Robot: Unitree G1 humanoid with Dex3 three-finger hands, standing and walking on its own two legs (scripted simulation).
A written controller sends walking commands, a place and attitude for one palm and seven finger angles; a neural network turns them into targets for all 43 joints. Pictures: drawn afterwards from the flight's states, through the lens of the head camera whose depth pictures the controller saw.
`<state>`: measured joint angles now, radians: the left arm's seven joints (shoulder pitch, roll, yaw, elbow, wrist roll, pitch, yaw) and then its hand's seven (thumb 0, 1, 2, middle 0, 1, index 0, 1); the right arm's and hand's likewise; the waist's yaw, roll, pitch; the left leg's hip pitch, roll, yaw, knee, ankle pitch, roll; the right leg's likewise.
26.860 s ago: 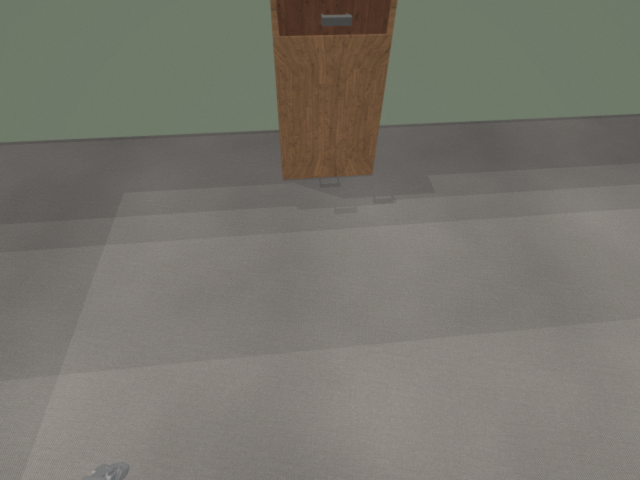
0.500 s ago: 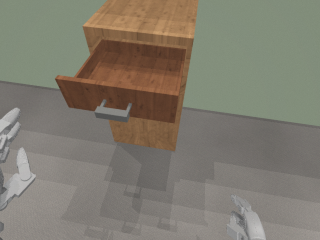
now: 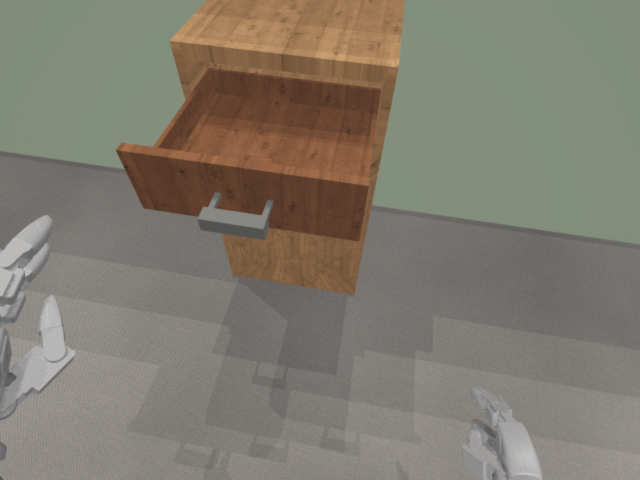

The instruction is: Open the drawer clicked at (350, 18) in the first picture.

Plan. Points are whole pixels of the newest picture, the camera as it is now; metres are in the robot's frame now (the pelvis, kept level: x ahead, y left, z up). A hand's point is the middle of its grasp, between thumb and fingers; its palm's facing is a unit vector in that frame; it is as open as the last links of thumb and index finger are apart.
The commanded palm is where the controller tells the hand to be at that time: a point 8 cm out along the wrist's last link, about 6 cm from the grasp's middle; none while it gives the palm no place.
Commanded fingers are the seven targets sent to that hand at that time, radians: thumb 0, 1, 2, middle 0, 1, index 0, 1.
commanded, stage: let the arm hang, fingers relaxed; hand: left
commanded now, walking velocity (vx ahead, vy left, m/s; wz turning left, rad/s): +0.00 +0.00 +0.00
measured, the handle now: (238, 212) +0.51 +0.16 -0.01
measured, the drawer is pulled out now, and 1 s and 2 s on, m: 0.30 0.30 0.30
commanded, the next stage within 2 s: look to check the result in 1.08 s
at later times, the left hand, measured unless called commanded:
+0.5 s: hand out of the picture -0.07 +0.17 -0.17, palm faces -0.01 -0.98 -0.21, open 7.2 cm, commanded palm none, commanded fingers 0.00 0.90 0.90 -0.20 -0.30 -0.20 -0.30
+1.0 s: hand out of the picture +0.00 +0.15 -0.17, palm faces +0.00 -0.98 -0.21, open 7.3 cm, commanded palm none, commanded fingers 0.00 0.90 0.90 -0.20 -0.30 -0.20 -0.30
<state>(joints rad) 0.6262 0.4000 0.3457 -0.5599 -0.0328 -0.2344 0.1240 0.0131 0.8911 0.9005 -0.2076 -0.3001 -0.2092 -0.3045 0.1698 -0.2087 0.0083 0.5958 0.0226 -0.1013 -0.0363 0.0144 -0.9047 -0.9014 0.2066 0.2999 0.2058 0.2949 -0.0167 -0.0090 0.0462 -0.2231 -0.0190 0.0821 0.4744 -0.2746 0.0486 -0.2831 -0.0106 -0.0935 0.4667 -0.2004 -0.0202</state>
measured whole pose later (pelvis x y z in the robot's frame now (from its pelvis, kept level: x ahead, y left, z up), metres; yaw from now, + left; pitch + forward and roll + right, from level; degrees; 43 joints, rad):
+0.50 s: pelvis -0.02 -0.01 +0.00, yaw -1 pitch -1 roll +0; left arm 0.34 0.18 0.01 1.13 0.01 0.03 0.02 0.00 0.95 0.90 -0.20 -0.30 -0.20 -0.30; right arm 0.35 -0.14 0.01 1.11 0.00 0.04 -0.02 0.01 -0.91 -0.90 0.20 0.30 0.20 0.29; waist 0.00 0.00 0.10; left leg -0.17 0.00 0.09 0.41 -0.23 0.03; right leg -0.22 0.02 -0.08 0.38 -0.14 -0.05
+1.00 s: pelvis -0.01 -0.02 +0.00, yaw -2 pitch -2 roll +1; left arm 0.26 0.14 0.02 1.12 0.01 0.00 0.04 0.01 0.93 0.90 -0.20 -0.30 -0.20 -0.30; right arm 0.31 -0.10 0.00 1.12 -0.01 0.01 -0.03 0.00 -0.91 -0.90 0.20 0.30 0.20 0.29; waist -0.01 0.02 0.05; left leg -0.14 0.01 0.10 0.39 -0.22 0.02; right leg -0.22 0.03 -0.07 0.39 -0.15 -0.06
